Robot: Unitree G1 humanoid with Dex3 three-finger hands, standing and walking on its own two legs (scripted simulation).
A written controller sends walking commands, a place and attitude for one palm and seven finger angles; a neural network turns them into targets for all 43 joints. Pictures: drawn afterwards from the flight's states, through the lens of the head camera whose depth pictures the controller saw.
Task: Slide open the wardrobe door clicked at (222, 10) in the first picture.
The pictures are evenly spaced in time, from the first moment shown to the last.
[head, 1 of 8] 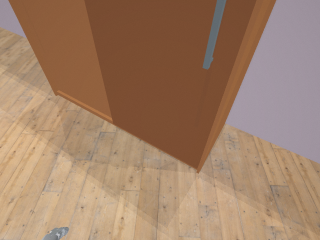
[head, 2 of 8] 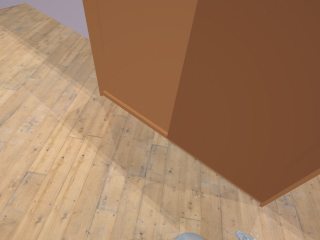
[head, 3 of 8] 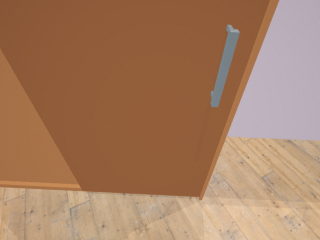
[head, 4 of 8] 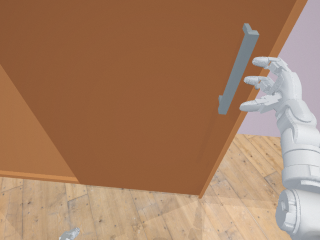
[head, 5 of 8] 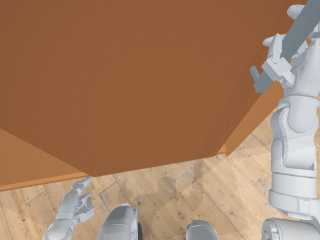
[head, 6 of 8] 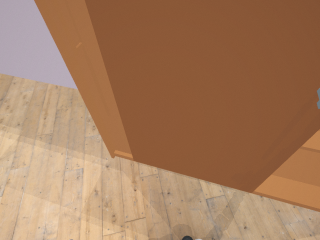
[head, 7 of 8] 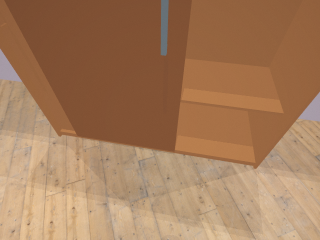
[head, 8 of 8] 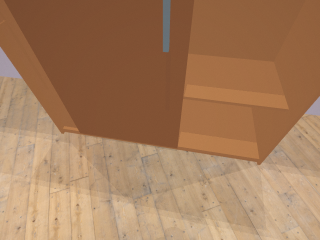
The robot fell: no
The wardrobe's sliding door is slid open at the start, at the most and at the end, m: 0.00 0.57 0.56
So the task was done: yes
